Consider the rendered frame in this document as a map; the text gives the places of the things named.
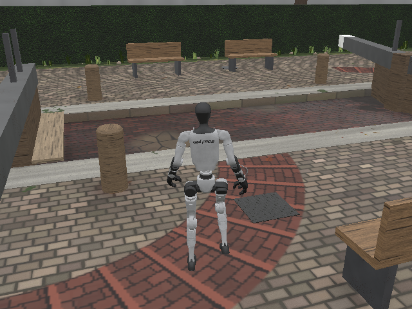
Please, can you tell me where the right robot forearm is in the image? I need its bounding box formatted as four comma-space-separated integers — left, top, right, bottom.
230, 155, 245, 182

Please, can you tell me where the robot right shin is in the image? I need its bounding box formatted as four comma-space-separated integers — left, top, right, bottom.
217, 202, 227, 246

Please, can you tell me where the left robot upper arm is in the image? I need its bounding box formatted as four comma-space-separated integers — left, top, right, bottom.
173, 131, 191, 166

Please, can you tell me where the left robot forearm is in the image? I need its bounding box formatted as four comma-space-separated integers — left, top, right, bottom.
168, 157, 180, 178

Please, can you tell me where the left robot hand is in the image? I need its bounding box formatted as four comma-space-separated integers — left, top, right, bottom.
167, 175, 182, 187

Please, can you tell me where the right robot hand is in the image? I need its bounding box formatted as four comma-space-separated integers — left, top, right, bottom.
233, 179, 248, 195

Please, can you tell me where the right robot upper arm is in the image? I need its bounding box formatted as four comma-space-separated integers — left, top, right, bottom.
217, 129, 236, 166

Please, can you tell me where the right robot thigh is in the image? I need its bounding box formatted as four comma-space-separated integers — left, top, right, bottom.
215, 178, 228, 214

